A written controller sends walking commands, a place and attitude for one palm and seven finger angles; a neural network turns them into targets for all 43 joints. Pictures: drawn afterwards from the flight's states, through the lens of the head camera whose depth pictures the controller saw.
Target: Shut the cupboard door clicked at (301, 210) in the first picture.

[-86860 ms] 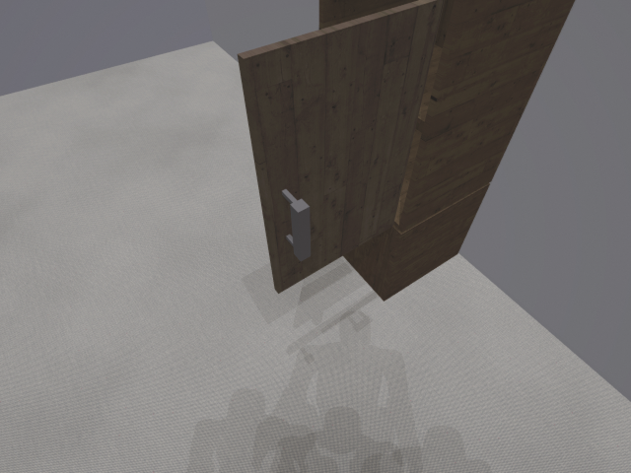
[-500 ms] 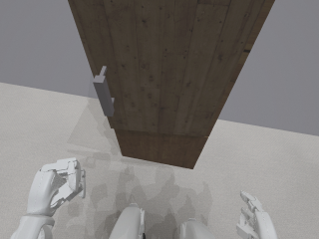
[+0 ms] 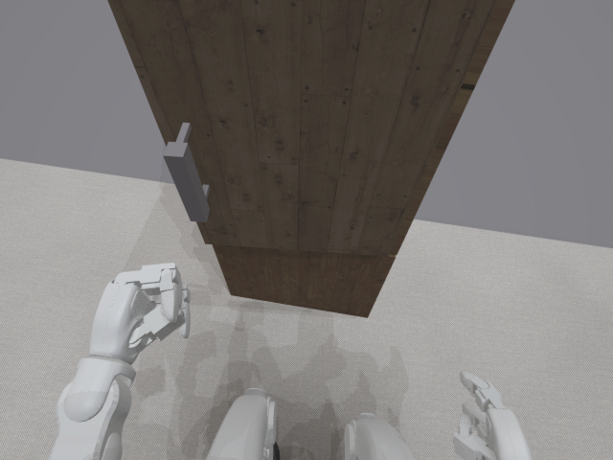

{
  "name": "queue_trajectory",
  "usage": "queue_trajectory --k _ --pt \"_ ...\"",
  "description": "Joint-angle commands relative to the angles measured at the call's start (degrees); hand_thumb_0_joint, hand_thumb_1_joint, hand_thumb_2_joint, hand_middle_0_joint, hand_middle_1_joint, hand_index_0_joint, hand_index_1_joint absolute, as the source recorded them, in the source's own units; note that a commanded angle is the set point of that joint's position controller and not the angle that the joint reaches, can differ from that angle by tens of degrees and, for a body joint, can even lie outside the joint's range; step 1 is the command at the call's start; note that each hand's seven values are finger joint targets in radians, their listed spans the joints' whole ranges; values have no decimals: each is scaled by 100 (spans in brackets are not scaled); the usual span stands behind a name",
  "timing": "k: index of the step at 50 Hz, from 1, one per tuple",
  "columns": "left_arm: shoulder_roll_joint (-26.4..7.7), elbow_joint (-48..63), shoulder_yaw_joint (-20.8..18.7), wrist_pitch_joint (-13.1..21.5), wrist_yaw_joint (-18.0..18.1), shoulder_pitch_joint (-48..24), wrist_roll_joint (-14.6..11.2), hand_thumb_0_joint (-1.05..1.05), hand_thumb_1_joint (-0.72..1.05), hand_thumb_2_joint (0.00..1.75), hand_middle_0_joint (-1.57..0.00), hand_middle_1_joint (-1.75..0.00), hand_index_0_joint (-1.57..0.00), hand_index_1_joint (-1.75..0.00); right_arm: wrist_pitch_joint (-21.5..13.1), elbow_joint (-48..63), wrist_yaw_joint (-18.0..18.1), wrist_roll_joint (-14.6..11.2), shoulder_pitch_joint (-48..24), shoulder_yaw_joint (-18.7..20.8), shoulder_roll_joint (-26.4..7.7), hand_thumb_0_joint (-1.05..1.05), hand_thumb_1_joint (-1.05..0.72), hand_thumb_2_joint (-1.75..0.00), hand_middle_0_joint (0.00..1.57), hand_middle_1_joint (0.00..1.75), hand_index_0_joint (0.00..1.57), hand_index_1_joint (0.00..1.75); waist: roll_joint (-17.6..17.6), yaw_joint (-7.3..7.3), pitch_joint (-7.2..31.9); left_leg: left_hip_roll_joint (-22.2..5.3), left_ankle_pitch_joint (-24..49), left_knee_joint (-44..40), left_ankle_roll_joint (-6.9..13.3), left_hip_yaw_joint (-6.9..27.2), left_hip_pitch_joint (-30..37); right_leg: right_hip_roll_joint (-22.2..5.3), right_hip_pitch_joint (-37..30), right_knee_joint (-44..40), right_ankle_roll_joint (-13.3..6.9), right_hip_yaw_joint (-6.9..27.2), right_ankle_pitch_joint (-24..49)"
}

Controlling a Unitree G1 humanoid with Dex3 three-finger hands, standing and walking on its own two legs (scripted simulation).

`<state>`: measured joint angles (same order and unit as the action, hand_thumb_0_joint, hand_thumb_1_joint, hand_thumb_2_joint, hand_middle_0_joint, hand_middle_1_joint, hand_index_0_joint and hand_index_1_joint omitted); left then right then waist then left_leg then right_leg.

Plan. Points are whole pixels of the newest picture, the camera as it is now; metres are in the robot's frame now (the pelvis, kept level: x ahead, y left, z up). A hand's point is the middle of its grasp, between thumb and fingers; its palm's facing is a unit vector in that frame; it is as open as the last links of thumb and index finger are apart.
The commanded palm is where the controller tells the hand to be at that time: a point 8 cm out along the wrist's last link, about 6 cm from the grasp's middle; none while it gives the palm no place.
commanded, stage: bring the fist close to the handle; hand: left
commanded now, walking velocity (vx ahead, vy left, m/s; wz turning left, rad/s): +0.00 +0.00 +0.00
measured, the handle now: (192, 174) +0.50 +0.20 +0.04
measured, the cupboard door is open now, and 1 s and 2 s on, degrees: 6 6 0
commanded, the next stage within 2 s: push the door shut along its arc in 1.00 s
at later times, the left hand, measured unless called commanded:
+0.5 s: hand (199, 249) +0.37 +0.17 +0.04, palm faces -0.03 -1.00 -0.04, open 3.1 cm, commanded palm +0.36 +0.22 +0.04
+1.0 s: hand (199, 239) +0.38 +0.17 +0.04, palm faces +0.02 -1.00 -0.03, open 3.1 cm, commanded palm +0.36 +0.22 +0.04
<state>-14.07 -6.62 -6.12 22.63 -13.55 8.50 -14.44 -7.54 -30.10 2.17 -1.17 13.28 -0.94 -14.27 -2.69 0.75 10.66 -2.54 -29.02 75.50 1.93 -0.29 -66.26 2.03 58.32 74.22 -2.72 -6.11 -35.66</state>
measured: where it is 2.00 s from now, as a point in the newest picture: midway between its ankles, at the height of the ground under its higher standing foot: outside the picture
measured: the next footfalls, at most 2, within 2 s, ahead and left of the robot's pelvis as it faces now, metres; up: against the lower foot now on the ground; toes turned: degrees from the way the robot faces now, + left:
none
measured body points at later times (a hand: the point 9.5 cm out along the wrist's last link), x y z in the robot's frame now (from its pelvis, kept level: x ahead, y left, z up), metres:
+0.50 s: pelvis +0.00 +0.01 +0.01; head +0.10 +0.02 +0.45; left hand +0.36 +0.22 +0.05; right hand +0.14 -0.25 -0.10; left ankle +0.06 +0.10 -0.61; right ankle +0.00 -0.10 -0.61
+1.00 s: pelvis +0.00 +0.00 +0.01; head +0.10 +0.01 +0.45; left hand +0.38 +0.22 +0.05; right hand +0.10 -0.26 -0.11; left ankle +0.06 +0.10 -0.61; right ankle +0.00 -0.10 -0.61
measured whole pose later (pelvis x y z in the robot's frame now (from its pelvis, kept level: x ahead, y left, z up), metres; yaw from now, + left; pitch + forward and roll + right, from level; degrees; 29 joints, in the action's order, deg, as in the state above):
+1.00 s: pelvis +0.00 +0.00 +0.01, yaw -1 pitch +21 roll -2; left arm -13.7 -39.2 -11.6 31.7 -8.5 -19.2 -10.1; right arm -0.7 -35.4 -0.1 -0.4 15.7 0.0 -14.4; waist -1.5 3.1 10.3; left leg -2.5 -27.5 72.3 2.3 -2.1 -66.3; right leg 1.9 59.6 72.2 -2.3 -4.2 -34.1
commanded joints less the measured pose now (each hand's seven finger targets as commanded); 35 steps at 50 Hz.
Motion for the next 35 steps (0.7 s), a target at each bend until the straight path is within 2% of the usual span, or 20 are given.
queue_trajectory --k 1,3,6,7,8,9,10,13,15,19,23,24,25,26,28,31,32,33,34,35 --pt "-630 649 -494 408 421 -1115 32 0 90 90 -130 -150 -130 -150 -178 705 -14 40 -44 323 -770 0 -90 -90 20 30 20 30 37 66 1445 143 837 -1110 -14 429 1736 21 -331 -1276 96 463 1113" --pt "-570 278 -397 392 448 -1352 134 0 90 90 -130 -150 -130 -150 -139 644 -27 35 -8 334 -803 0 -90 -90 20 30 20 30 172 127 1401 137 835 -1094 0 413 1694 11 -290 -1298 106 487 1143" --pt "-461 44 -177 355 377 -1706 210 0 90 90 -130 -150 -130 -150 -73 624 -48 28 79 356 -840 0 -90 -90 20 30 20 30 116 181 1559 136 908 -1143 -2 405 1871 -5 -329 -1340 111 487 1276" --pt "-565 84 -236 381 359 -1904 208 0 90 90 -130 -150 -130 -150 -70 605 -40 21 123 365 -866 0 -90 -90 20 30 20 30 28 188 1661 128 989 -1158 -7 437 1950 6 -353 -1312 89 468 1333" --pt "-515 9 -197 389 330 -1948 206 0 90 90 -130 -150 -130 -150 -53 586 -46 16 113 367 -860 0 -90 -90 20 30 20 30 21 168 1753 124 1052 -1171 -15 429 2063 -2 -353 -1332 98 480 1411" --pt "-699 12 -367 441 344 -2205 183 0 90 90 -130 -150 -130 -150 -35 548 -33 18 122 375 -872 0 -90 -90 20 30 20 30 41 172 1798 117 1082 -1165 -19 422 2065 -7 -397 -1337 100 498 1446" --pt "-710 22 -409 496 360 -2333 183 0 90 90 -130 -150 -130 -150 -27 515 -30 28 134 378 -870 0 -90 -90 20 30 20 30 24 151 1946 118 1204 -1165 -26 429 2153 -6 -451 -1293 93 481 1553" --pt "-730 -81 -476 657 485 -2756 188 0 90 90 -130 -150 -130 -150 -8 424 -48 56 119 370 -855 0 -90 -90 20 30 20 30 -172 153 2030 113 1330 -1156 -50 464 2315 -2 -319 -1226 78 446 1615" --pt "-743 -435 -566 729 565 -2892 233 0 90 90 -130 -150 -130 -150 33 348 -72 69 162 378 -856 0 -90 -90 20 30 20 30 -66 161 1926 101 1316 -1164 -70 476 2276 9 -254 -1202 78 425 1593" --pt "-578 -943 -399 743 601 -3074 346 0 90 90 -130 -150 -130 -150 122 295 -133 83 234 407 -874 0 -90 -90 20 30 20 30 -123 196 1971 104 1419 -1168 -81 452 2371 2 -187 -1204 85 423 1716" --pt "-519 -1456 -272 659 521 -3669 406 0 90 90 -130 -150 -130 -150 230 241 -141 61 321 415 -912 0 -90 -90 20 30 20 30 10 332 1850 95 1272 -1182 -68 466 2294 2 -95 -1265 97 424 1628" --pt "-662 -1529 -412 683 532 -3914 401 0 90 90 -130 -150 -130 -150 256 198 -127 55 347 419 -921 0 -90 -90 20 30 20 30 105 335 1855 99 1241 -1159 -62 463 2230 4 -149 -1276 100 456 1633" --pt "-617 -1658 -390 694 525 -4015 396 0 90 90 -130 -150 -130 -150 270 204 -125 60 346 417 -911 0 -90 -90 20 30 20 30 113 355 1844 113 1185 -1140 -52 436 2177 3 -154 -1301 109 475 1597" --pt "-783 -1663 -563 755 558 -4263 380 0 90 90 -130 -150 -130 -150 287 170 -116 62 366 413 -916 0 -90 -90 20 30 20 30 128 339 1915 115 1198 -1125 -51 440 2143 2 -215 -1286 105 492 1616" --pt "-832 -1613 -654 923 605 -4528 373 0 90 90 -130 -150 -130 -150 275 139 -114 82 360 424 -904 0 -90 -90 20 30 20 30 -68 294 2185 121 1353 -1081 -68 445 2327 3 -186 -1212 92 491 1710" --pt "-761 -1843 -619 1071 649 -4605 425 0 90 90 -130 -150 -130 -150 299 78 -152 110 400 429 -884 0 -90 -90 20 30 20 30 -141 290 2333 115 1539 -1033 -81 424 2432 8 -164 -1154 95 490 1863" --pt "-870 -1838 -699 1112 649 -4553 436 0 90 90 -130 -150 -130 -150 301 94 -162 114 462 442 -908 0 -90 -90 20 30 20 30 -180 260 2425 122 1627 -1034 -83 455 2466 25 -191 -1107 76 468 1907" --pt "-829 -2044 -705 1087 632 -4254 473 0 90 90 -130 -150 -130 -150 335 96 -186 111 445 446 -900 0 -90 -90 20 30 20 30 -134 191 2407 110 1669 -1072 -100 433 2498 21 -195 -1121 80 472 1957" --pt "-717 -2106 -589 1043 602 -4187 475 0 90 90 -130 -150 -130 -150 378 121 -215 108 450 439 -893 0 -90 -90 20 30 20 30 -102 216 2367 121 1654 -1097 -87 405 2448 19 -257 -1157 93 471 1989" --pt "-751 -2223 -607 986 578 -4138 494 0 90 90 -130 -150 -130 -150 421 119 -223 96 466 445 -902 0 -90 -90 20 30 20 30 5 233 2288 114 1601 -1104 -76 378 2353 19 -299 -1195 106 493 1999"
